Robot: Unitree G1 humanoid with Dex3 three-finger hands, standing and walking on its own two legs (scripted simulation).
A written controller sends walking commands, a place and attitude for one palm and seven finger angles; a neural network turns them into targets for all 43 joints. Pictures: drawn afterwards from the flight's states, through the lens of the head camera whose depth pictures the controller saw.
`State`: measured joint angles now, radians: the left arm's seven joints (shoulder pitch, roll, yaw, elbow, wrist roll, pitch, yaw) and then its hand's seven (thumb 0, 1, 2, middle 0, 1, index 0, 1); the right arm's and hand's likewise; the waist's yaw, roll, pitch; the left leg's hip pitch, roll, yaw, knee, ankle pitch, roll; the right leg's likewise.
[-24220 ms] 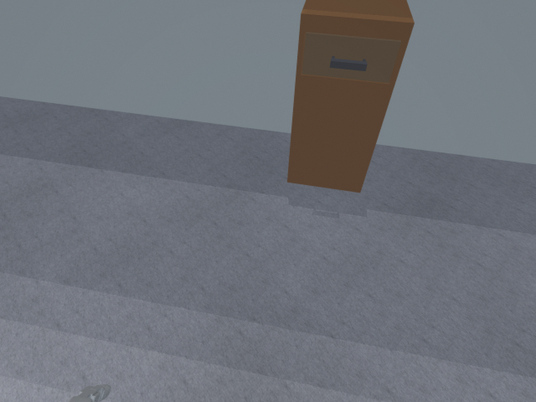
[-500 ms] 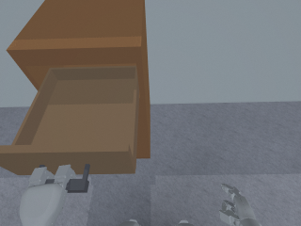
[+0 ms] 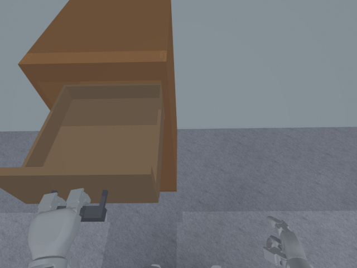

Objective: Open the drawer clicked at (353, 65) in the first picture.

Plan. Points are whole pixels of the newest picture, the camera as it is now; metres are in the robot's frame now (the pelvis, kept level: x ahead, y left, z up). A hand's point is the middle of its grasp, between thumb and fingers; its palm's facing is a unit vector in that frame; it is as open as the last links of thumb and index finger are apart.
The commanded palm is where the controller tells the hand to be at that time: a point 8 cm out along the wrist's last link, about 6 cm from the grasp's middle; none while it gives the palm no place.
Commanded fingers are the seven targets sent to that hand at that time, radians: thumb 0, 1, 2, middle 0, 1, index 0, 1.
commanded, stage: lift the hand off the handle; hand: left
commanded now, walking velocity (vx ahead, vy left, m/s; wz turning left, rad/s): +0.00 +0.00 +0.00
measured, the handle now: (76, 204) +0.25 +0.26 -0.01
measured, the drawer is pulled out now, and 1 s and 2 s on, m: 0.30 0.30 0.30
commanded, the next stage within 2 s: draw the hand back to the body in 1.58 s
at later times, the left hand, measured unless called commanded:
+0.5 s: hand (69, 224) +0.20 +0.26 -0.01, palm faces -0.02 -0.05 -1.00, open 13.4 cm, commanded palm +0.19 +0.26 +0.06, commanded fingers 0.00 -0.50 0.30 -0.30 -1.20 -0.30 -1.20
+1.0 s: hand (42, 214) +0.20 +0.27 +0.08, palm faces +0.06 -0.06 -1.00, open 13.7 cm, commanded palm +0.18 +0.26 +0.13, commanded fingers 0.00 -0.50 0.30 -0.30 -1.20 -0.30 -1.20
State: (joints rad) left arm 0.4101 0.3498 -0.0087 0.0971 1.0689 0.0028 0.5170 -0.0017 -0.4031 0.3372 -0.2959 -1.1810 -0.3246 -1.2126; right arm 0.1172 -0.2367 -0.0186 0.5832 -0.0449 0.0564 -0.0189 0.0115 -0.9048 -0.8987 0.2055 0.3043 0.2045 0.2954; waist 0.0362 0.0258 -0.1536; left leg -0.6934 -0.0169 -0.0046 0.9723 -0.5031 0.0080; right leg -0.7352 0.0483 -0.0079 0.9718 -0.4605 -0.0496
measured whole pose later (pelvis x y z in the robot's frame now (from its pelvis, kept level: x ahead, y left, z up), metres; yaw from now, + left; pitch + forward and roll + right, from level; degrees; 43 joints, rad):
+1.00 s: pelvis +0.00 +0.01 +0.03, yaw +1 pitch +5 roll +0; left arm 0.41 0.42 0.00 -0.12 0.98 0.05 0.32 0.00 -0.49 0.30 -0.32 -1.20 -0.33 -1.21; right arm 0.11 -0.23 0.01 0.60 -0.02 0.06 -0.04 0.01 -0.91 -0.90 0.20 0.30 0.20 0.30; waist 0.09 0.06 -0.09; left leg -0.41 -0.03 -0.01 0.73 -0.41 0.02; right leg -0.45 0.03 0.00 0.74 -0.38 -0.04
